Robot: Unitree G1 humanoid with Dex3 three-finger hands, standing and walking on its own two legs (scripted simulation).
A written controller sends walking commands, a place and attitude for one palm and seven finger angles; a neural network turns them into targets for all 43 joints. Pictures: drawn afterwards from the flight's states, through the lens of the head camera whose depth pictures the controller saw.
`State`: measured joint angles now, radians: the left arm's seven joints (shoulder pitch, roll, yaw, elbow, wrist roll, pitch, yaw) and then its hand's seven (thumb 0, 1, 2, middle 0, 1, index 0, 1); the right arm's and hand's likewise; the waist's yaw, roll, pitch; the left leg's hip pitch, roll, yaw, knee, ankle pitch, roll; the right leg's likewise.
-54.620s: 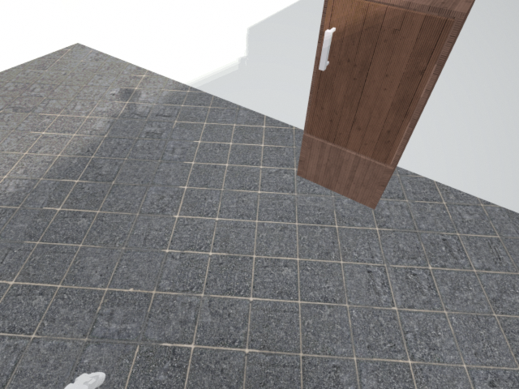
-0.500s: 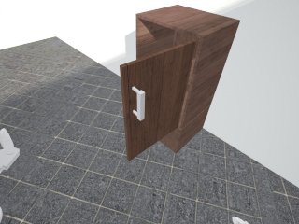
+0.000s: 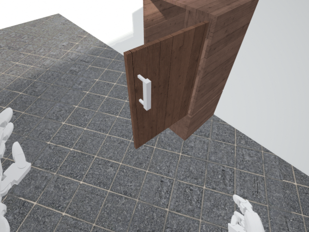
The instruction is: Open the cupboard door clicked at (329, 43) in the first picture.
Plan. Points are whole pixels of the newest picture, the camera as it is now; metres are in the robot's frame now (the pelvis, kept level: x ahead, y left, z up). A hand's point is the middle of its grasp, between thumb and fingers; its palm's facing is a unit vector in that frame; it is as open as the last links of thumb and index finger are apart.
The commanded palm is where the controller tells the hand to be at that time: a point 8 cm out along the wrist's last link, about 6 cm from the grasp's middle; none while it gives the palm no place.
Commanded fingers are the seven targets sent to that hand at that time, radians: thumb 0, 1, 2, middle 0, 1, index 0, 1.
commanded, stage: stop stepping back and stand still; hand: left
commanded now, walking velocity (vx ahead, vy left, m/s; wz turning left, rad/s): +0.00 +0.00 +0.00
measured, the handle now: (143, 92) +0.60 +0.09 -0.02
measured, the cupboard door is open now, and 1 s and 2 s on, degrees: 85 85 85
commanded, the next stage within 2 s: let the arm hang, fingers relaxed in 0.54 s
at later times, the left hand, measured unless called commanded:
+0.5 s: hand (12, 177) +0.18 +0.27 +0.15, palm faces +0.42 -0.80 -0.43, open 7.4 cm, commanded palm +0.11 +0.31 +0.18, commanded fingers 0.00 0.90 0.90 -0.20 -0.30 -0.20 -0.30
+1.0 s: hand out of the picture -0.01 +0.18 -0.18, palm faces +0.07 -0.98 -0.17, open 7.0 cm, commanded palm none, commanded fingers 0.00 0.90 0.90 -0.20 -0.30 -0.20 -0.30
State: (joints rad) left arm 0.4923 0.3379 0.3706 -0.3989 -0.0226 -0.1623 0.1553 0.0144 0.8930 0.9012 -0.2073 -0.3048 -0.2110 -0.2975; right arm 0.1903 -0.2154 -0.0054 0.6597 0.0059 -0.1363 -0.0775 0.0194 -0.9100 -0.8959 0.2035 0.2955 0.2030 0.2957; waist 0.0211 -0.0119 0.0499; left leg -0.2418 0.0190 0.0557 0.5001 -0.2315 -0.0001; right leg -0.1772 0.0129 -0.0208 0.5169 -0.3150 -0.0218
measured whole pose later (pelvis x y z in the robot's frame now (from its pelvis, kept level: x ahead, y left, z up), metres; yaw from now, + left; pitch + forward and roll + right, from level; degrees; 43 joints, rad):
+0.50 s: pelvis -0.02 +0.01 +0.01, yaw +1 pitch -1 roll -1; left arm 0.53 0.37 0.36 -0.47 -0.03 -0.16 0.15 0.02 0.89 0.90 -0.21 -0.31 -0.21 -0.30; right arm 0.24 -0.21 0.02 0.64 0.00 -0.12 -0.08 0.02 -0.91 -0.90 0.21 0.30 0.21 0.30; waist 0.01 0.00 0.04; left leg -0.26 0.02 0.03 0.42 -0.15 0.02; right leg -0.16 0.02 -0.05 0.39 -0.22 -0.01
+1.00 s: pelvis -0.03 +0.00 +0.00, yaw +3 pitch -1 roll -1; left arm 0.29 0.19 0.01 0.92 0.02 0.04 0.02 0.00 0.99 0.90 -0.21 -0.30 -0.21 -0.30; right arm 0.21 -0.22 0.02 0.99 -0.03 0.02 0.00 0.01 -0.91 -0.90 0.20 0.30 0.20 0.30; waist 0.00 -0.05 0.07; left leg -0.32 0.00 0.00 0.51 -0.18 0.01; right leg -0.23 0.00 -0.08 0.51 -0.27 -0.02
